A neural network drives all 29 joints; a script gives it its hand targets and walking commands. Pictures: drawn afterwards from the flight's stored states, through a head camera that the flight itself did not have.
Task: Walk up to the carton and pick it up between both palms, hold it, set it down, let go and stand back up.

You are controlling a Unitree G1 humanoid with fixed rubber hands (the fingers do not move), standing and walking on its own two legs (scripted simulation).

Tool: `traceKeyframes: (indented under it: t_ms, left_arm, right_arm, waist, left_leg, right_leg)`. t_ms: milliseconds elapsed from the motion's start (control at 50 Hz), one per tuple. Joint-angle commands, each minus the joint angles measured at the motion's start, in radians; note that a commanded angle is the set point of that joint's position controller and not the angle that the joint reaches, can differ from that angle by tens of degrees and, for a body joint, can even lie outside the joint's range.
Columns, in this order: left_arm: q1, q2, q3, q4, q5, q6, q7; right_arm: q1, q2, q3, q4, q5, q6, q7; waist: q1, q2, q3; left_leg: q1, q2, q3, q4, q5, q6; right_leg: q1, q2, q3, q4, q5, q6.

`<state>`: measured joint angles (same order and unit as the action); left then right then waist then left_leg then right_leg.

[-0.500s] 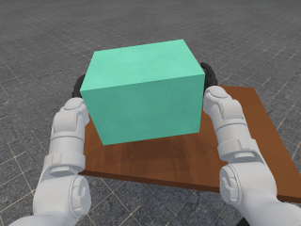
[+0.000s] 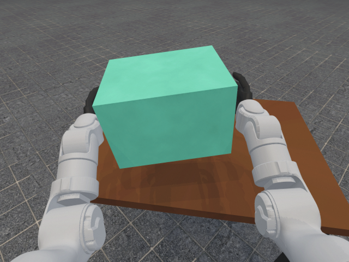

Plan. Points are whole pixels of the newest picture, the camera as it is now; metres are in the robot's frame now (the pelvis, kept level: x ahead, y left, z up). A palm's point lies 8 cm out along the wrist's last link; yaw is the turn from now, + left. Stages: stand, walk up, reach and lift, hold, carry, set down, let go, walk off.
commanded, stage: hold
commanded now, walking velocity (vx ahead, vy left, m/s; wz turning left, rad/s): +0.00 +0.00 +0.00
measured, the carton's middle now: (167, 104) +0.40 +0.01 +0.20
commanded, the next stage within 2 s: none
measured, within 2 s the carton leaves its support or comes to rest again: neither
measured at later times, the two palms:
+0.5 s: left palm (93, 119) +0.37 +0.18 +0.18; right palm (242, 105) +0.39 -0.17 +0.21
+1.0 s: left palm (93, 119) +0.38 +0.18 +0.18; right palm (242, 104) +0.39 -0.17 +0.21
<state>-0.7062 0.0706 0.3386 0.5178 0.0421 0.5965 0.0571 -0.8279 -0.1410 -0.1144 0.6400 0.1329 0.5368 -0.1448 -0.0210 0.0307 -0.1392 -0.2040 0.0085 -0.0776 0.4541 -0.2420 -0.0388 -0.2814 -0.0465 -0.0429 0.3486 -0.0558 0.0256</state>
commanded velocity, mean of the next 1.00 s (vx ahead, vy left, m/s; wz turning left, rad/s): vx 0.00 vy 0.00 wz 0.00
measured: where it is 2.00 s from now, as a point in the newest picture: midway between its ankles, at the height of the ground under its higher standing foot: outside the picture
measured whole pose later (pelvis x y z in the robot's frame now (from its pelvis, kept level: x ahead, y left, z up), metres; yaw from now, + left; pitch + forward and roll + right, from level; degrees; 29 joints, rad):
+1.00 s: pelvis +0.00 +0.00 +0.00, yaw +0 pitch -1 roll +0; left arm -0.71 0.07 0.34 0.52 0.05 0.60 0.05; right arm -0.83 -0.14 -0.11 0.64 0.13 0.53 -0.14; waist -0.02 0.03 -0.13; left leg -0.20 0.01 -0.08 0.45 -0.24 -0.04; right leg -0.27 -0.05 -0.04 0.35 -0.06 0.03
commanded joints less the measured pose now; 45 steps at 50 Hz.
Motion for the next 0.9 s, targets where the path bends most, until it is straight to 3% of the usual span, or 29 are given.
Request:
traceKeyframes:
  t_ms: [0,20,40,100,140,220,260,400,480,500,520,580,620,660,680,740,780,820,860,880]
  left_arm:
    - [-0.799,-0.643,-0.464,-0.341,-0.086,-0.053,-0.192]
    - [-0.82,-0.645,-0.467,-0.343,-0.088,-0.054,-0.193]
    - [-0.811,-0.639,-0.439,-0.332,-0.074,-0.055,-0.191]
    - [-0.814,-0.637,-0.447,-0.327,-0.075,-0.051,-0.191]
    - [-0.795,-0.631,-0.434,-0.312,-0.071,-0.047,-0.198]
    - [-0.806,-0.64,-0.452,-0.308,-0.067,-0.045,-0.201]
    - [-0.811,-0.622,-0.413,-0.291,-0.057,-0.046,-0.203]
    - [-0.781,-0.642,-0.44,-0.286,-0.066,-0.043,-0.198]
    - [-0.802,-0.637,-0.452,-0.302,-0.077,-0.048,-0.199]
    - [-0.803,-0.639,-0.438,-0.306,-0.068,-0.051,-0.199]
    - [-0.833,-0.657,-0.465,-0.343,-0.087,-0.06,-0.193]
    - [-0.772,-0.633,-0.422,-0.276,-0.063,-0.045,-0.198]
    - [-0.794,-0.629,-0.417,-0.295,-0.059,-0.047,-0.201]
    - [-0.829,-0.639,-0.439,-0.323,-0.071,-0.05,-0.199]
    - [-0.822,-0.648,-0.448,-0.308,-0.082,-0.053,-0.198]
    - [-0.829,-0.637,-0.429,-0.337,-0.061,-0.05,-0.2]
    - [-0.799,-0.639,-0.443,-0.293,-0.066,-0.05,-0.196]
    - [-0.811,-0.63,-0.421,-0.313,-0.057,-0.053,-0.197]
    - [-0.792,-0.629,-0.431,-0.298,-0.064,-0.047,-0.2]
    - [-0.811,-0.638,-0.439,-0.321,-0.073,-0.056,-0.199]
  right_arm:
    - [-0.692,0.704,0.342,-0.316,0.17,-0.074,0.143]
    - [-0.711,0.698,0.341,-0.312,0.168,-0.073,0.142]
    - [-0.725,0.696,0.338,-0.303,0.171,-0.073,0.148]
    - [-0.69,0.693,0.323,-0.271,0.16,-0.067,0.146]
    - [-0.72,0.692,0.329,-0.304,0.165,-0.072,0.145]
    - [-0.712,0.687,0.322,-0.279,0.155,-0.072,0.146]
    - [-0.703,0.683,0.299,-0.248,0.146,-0.065,0.146]
    - [-0.728,0.695,0.322,-0.294,0.162,-0.078,0.151]
    - [-0.701,0.686,0.309,-0.291,0.158,-0.073,0.146]
    - [-0.723,0.696,0.322,-0.3,0.164,-0.077,0.147]
    - [-0.718,0.713,0.326,-0.292,0.158,-0.078,0.147]
    - [-0.705,0.687,0.317,-0.277,0.162,-0.07,0.147]
    - [-0.714,0.685,0.314,-0.281,0.154,-0.07,0.148]
    - [-0.724,0.693,0.309,-0.277,0.151,-0.077,0.149]
    - [-0.735,0.698,0.317,-0.291,0.158,-0.081,0.15]
    - [-0.701,0.683,0.297,-0.253,0.152,-0.07,0.152]
    - [-0.699,0.691,0.322,-0.266,0.156,-0.075,0.148]
    - [-0.699,0.695,0.313,-0.26,0.145,-0.072,0.151]
    - [-0.706,0.683,0.312,-0.279,0.156,-0.074,0.148]
    - [-0.73,0.702,0.334,-0.306,0.167,-0.081,0.148]
  waist:
    - [-0.074,-0.023,-0.436]
    - [-0.076,-0.016,-0.412]
    - [-0.057,-0.025,-0.412]
    - [-0.076,-0.015,-0.38]
    - [-0.062,-0.034,-0.396]
    - [-0.071,-0.018,-0.372]
    - [-0.071,-0.038,-0.348]
    - [-0.059,-0.03,-0.393]
    - [-0.078,-0.01,-0.389]
    - [-0.059,-0.031,-0.389]
    - [-0.076,-0.027,-0.435]
    - [-0.064,-0.038,-0.375]
    - [-0.063,-0.043,-0.38]
    - [-0.064,-0.009,-0.399]
    - [-0.068,-0.031,-0.394]
    - [-0.072,0.001,-0.384]
    - [-0.072,-0.021,-0.376]
    - [-0.065,-0.028,-0.378]
    - [-0.07,-0.036,-0.384]
    - [-0.057,-0.033,-0.412]
  left_leg:
    - [-0.175,-0.081,0.012,-0.202,0.089,0.004]
    - [-0.191,-0.085,0.01,-0.213,0.054,0.007]
    - [-0.195,-0.088,0.011,-0.212,0.048,0.014]
    - [-0.184,-0.079,0.005,-0.218,0.047,0.009]
    - [-0.193,-0.085,0.01,-0.221,0.05,0.015]
    - [-0.183,-0.084,0.012,-0.215,0.063,0.008]
    - [-0.201,-0.085,0.016,-0.226,0.005,0.019]
    - [-0.195,-0.084,0.016,-0.213,0.046,0.012]
    - [-0.186,-0.085,0.008,-0.219,0.04,0.009]
    - [-0.195,-0.085,0.012,-0.218,0.026,0.016]
    - [-0.168,-0.08,0.012,-0.209,0.063,0.008]
    - [-0.193,-0.084,0.013,-0.224,0.022,0.02]
    - [-0.183,-0.083,0.014,-0.22,0.023,0.02]
    - [-0.176,-0.082,0.015,-0.222,0.037,0.013]
    - [-0.187,-0.081,0.012,-0.215,0.037,0.017]
    - [-0.174,-0.082,0.012,-0.227,0.037,0.007]
    - [-0.18,-0.082,0.011,-0.221,0.044,0.008]
    - [-0.195,-0.083,0.012,-0.233,0.008,0.022]
    - [-0.184,-0.085,0.016,-0.224,0.035,0.015]
    - [-0.189,-0.087,0.015,-0.217,0.058,0.015]
  right_leg:
    - [0.607,0.099,0.043,-0.028,0.084,-0.017]
    - [0.605,0.094,0.048,-0.041,0.056,-0.026]
    - [0.6,0.094,0.039,-0.035,0.036,-0.019]
    - [0.586,0.092,0.042,-0.038,0.039,-0.027]
    - [0.612,0.094,0.045,-0.038,0.055,-0.023]
    - [0.584,0.093,0.038,-0.032,0.037,-0.022]
    - [0.58,0.091,0.041,-0.049,-0.002,-0.025]
    - [0.59,0.092,0.041,-0.039,0.028,-0.026]
    - [0.587,0.091,0.049,-0.037,0.051,-0.025]
    - [0.578,0.096,0.038,-0.042,0.014,-0.019]
    - [0.588,0.099,0.036,-0.035,0.047,-0.021]
    - [0.584,0.097,0.042,-0.047,0.006,-0.02]
    - [0.599,0.094,0.045,-0.043,0.01,-0.017]
    - [0.576,0.095,0.042,-0.039,0.012,-0.023]
    - [0.567,0.095,0.039,-0.038,0.015,-0.023]
    - [0.586,0.094,0.041,-0.044,0.018,-0.024]
    - [0.582,0.094,0.039,-0.04,0.03,-0.027]
    - [0.589,0.091,0.043,-0.048,0.004,-0.02]
    - [0.586,0.095,0.042,-0.046,0.032,-0.019]
    - [0.593,0.094,0.039,-0.034,0.046,-0.019]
